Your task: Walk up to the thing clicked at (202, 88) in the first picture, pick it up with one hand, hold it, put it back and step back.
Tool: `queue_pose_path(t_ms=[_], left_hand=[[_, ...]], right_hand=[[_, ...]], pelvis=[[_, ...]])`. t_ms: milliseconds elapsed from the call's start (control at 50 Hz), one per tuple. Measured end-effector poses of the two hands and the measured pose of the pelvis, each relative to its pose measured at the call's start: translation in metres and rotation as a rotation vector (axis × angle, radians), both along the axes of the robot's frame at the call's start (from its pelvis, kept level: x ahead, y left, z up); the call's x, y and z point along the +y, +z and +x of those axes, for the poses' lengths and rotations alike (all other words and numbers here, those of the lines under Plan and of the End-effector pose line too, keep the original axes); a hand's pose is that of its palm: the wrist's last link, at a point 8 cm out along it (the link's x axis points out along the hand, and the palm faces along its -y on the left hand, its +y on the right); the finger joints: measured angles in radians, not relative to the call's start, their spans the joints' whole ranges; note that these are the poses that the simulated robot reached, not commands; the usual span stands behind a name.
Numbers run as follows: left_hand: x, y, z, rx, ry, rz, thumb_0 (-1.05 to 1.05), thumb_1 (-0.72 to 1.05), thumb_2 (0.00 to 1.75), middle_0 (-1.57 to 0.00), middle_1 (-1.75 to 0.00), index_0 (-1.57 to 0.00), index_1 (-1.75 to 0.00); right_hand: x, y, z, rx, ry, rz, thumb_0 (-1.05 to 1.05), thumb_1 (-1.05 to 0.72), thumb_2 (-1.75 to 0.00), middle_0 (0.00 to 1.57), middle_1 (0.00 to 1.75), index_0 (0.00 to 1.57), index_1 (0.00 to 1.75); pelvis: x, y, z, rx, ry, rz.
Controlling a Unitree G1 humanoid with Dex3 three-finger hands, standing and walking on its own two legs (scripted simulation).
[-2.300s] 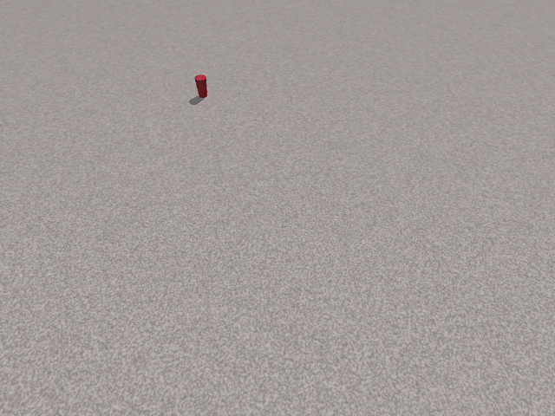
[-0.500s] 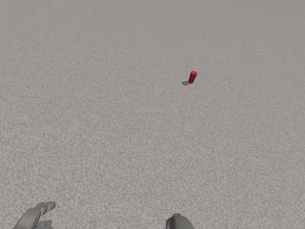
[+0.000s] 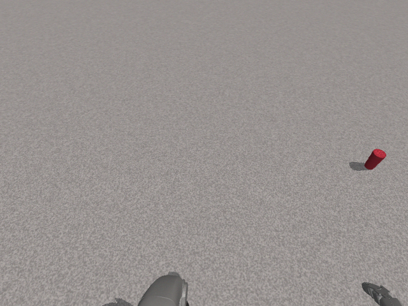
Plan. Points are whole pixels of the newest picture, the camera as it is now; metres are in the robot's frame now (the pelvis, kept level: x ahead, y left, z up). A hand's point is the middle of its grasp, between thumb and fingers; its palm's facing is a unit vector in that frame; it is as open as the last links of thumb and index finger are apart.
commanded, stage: walk up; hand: left
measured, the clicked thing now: (374, 160) +1.20 -0.87 -0.71
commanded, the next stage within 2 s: none
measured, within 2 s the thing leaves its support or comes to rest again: neither
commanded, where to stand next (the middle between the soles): +1.17 -1.35 m, yaw +47 degrees
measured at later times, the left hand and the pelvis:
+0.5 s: hand (195, 212) +0.38 +0.08 -0.15, palm faces +0.13 -0.94 -0.33, open 7.3 cm; pelvis +0.29 -0.23 -0.03, yaw +13 degrees
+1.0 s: hand (275, 211) +0.44 -0.14 -0.18, palm faces +0.32 -0.90 -0.31, open 7.4 cm; pelvis +0.49 -0.41 -0.03, yaw +23 degrees
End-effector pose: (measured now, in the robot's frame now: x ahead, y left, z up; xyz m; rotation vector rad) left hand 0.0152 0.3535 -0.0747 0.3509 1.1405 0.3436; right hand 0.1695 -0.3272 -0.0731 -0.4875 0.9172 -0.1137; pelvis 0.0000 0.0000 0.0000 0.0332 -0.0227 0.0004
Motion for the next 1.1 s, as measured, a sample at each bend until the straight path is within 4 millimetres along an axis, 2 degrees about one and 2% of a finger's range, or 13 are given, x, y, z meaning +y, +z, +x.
queue_pose_path(t_ms=[80,140,240,320,420,480,540,580,620,720,840,940,1100], left_hand=[[-0.034,-0.03,0.016,0.071,0.068,-0.042,0.01,0.9,0.9,-0.2,-0.3,-0.2,-0.3],[-0.063,-0.058,0.043,0.105,0.098,-0.072,0.01,0.91,0.9,-0.2,-0.3,-0.2,-0.3],[-0.128,-0.07,0.109,0.174,0.009,-0.163,0.01,0.91,0.9,-0.2,-0.3,-0.2,-0.3],[-0.157,-0.063,0.188,0.081,-0.034,-0.19,0.01,0.9,0.9,-0.2,-0.3,-0.21,-0.3],[-0.19,-0.048,0.285,-0.098,-0.029,-0.16,0.01,0.9,0.9,-0.2,-0.3,-0.21,-0.3],[-0.216,-0.041,0.333,-0.152,-0.025,-0.119,0.0,0.91,0.9,-0.2,-0.3,-0.2,-0.3],[-0.25,-0.038,0.367,-0.176,-0.002,-0.071,0.0,0.91,0.9,-0.2,-0.3,-0.2,-0.3],[-0.275,-0.033,0.375,-0.178,0.012,-0.056,0.0,0.91,0.9,-0.2,-0.3,-0.2,-0.3],[-0.298,-0.026,0.374,-0.163,0.061,-0.06,0.0,0.91,0.9,-0.2,-0.3,-0.2,-0.3],[-0.337,-0.015,0.355,-0.087,0.193,-0.051,0.0,0.9,0.9,-0.2,-0.3,-0.21,-0.3],[-0.379,-0.038,0.342,-0.012,0.317,-0.057,0.0,0.9,0.9,-0.2,-0.3,-0.21,-0.3],[-0.422,-0.071,0.369,0.017,0.324,-0.102,0.01,0.91,0.9,-0.2,-0.3,-0.2,-0.3],[-0.488,-0.067,0.451,-0.072,0.256,-0.163,0.01,0.9,0.9,-0.2,-0.3,-0.21,-0.3]], right_hand=[[-0.017,-0.009,0.08,0.003,0.073,-0.035,0.0,-0.9,-0.89,0.21,0.3,0.21,0.29],[-0.035,-0.028,0.118,0.012,0.06,-0.076,0.0,-0.9,-0.89,0.21,0.3,0.21,0.3],[-0.069,-0.038,0.13,0.027,-0.062,-0.063,0.0,-0.9,-0.89,0.21,0.3,0.21,0.3],[-0.1,-0.027,0.118,0.134,-0.058,-0.066,0.0,-0.9,-0.89,0.21,0.3,0.21,0.3],[-0.168,-0.016,0.128,0.291,-0.02,-0.112,0.0,-0.9,-0.89,0.22,0.3,0.21,0.3],[-0.224,-0.015,0.159,0.312,-0.022,-0.153,0.01,-0.89,-0.89,0.22,0.31,0.22,0.3],[-0.284,-0.025,0.208,0.308,-0.023,-0.207,0.01,-0.89,-0.89,0.22,0.31,0.22,0.3],[-0.309,-0.03,0.247,0.3,-0.015,-0.239,0.01,-0.9,-0.89,0.22,0.3,0.21,0.3],[-0.318,-0.028,0.288,0.274,0.009,-0.238,0.01,-0.9,-0.89,0.21,0.3,0.21,0.3],[-0.31,-0.018,0.389,0.175,0.14,-0.156,0.01,-0.91,-0.89,0.21,0.3,0.2,0.29],[-0.298,-0.02,0.477,0.12,0.293,-0.115,0.0,-0.9,-0.89,0.21,0.3,0.21,0.29],[-0.326,-0.028,0.51,0.071,0.292,-0.136,0.0,-0.9,-0.89,0.21,0.3,0.21,0.3],[-0.419,-0.005,0.534,0.09,0.253,-0.201,0.0,-0.9,-0.89,0.22,0.3,0.21,0.3]], pelvis=[[-0.027,-0.018,0.056,0.003,0.051,0.004],[-0.042,-0.038,0.1,0.003,0.097,0.019],[-0.073,-0.034,0.144,-0.026,0.075,0.04],[-0.113,-0.02,0.184,-0.039,0.128,0.028],[-0.172,-0.017,0.239,-0.012,0.187,0.02],[-0.211,-0.023,0.275,0.014,0.221,0.021],[-0.25,-0.035,0.31,0.023,0.248,-0.016],[-0.267,-0.035,0.328,0.022,0.278,-0.027],[-0.281,-0.026,0.346,0.025,0.301,-0.01],[-0.315,-0.007,0.39,0.032,0.332,-0.009],[-0.356,-0.017,0.439,0.014,0.377,-0.029],[-0.386,-0.036,0.472,-0.004,0.414,0.009],[-0.458,-0.028,0.52,-0.023,0.441,-0.011]])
